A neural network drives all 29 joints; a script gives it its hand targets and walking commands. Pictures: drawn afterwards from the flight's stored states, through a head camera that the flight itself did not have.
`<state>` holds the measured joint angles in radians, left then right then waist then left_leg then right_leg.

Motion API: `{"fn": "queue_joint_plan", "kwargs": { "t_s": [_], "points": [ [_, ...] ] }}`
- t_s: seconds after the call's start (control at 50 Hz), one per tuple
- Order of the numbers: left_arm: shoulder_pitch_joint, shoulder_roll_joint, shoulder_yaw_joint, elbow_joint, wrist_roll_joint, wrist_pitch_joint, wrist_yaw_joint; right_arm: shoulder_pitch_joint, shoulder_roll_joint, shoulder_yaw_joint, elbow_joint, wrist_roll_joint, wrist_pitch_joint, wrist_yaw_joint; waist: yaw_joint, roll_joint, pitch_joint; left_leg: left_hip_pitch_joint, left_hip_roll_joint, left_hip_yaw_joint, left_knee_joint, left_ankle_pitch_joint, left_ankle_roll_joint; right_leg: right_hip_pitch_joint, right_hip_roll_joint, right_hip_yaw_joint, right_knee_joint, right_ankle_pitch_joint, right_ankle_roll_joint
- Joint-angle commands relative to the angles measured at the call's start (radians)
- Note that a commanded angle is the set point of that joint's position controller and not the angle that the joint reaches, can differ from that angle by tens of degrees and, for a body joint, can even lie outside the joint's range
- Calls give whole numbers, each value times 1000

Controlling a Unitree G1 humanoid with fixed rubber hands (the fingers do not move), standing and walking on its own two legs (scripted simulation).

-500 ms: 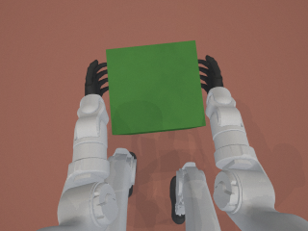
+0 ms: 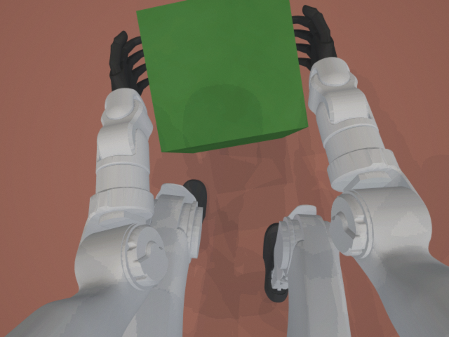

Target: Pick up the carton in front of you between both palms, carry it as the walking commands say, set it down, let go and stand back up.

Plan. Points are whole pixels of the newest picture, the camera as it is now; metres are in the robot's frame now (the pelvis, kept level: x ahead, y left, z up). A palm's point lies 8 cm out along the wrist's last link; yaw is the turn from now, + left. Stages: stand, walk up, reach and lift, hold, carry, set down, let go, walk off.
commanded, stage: set down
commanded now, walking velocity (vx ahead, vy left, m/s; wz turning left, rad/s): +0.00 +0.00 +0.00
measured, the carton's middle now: (226, 90) +0.50 +0.08 -0.22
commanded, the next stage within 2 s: none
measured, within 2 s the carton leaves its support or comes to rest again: rests again in 1.26 s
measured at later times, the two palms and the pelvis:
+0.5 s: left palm (129, 87) +0.47 +0.24 -0.18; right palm (300, 69) +0.55 -0.05 -0.21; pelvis +0.01 -0.01 -0.04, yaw +1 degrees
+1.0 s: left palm (127, 85) +0.47 +0.26 -0.19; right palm (297, 76) +0.54 -0.04 -0.23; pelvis +0.00 -0.01 -0.05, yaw +2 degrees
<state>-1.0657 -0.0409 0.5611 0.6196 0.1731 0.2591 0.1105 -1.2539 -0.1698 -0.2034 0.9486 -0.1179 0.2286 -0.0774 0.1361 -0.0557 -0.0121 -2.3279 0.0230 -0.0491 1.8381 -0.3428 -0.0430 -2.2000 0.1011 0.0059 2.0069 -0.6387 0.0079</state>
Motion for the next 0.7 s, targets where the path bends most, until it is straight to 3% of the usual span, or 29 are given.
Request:
{"fn": "queue_joint_plan", "kwargs": {
  "t_s": [0.0,0.12,0.22,0.32,0.46,0.68],
  "points": [
    [-533,-770,-468,67,-103,-36,-226,-563,857,361,-93,115,-64,226,48,-71,-1072,904,-119,130,15,231,-18,239,84,-37,-243,168,-5],
    [-479,-743,-341,222,-98,-41,-259,-568,752,310,-39,69,-85,204,26,-128,-910,735,-105,125,73,221,-19,217,59,-25,-209,186,-15],
    [-497,-772,-344,243,-156,-64,-268,-633,767,373,-116,116,-116,177,27,-156,-1003,718,-100,132,123,317,-24,314,52,-13,-172,326,-7],
    [-527,-739,-341,244,-176,-72,-280,-629,774,377,-97,119,-121,158,29,-187,-976,593,-94,144,144,298,-33,393,39,16,-154,412,-8],
    [-541,-679,-297,243,-155,-88,-277,-631,740,337,-27,109,-127,157,45,-166,-879,554,-95,149,144,252,-34,318,43,19,-151,348,-15],
    [-543,-572,-224,313,-135,-113,-263,-613,593,255,59,49,-136,159,17,-145,-741,536,-95,126,140,191,-30,196,33,17,-150,236,-31]
  ]
}}
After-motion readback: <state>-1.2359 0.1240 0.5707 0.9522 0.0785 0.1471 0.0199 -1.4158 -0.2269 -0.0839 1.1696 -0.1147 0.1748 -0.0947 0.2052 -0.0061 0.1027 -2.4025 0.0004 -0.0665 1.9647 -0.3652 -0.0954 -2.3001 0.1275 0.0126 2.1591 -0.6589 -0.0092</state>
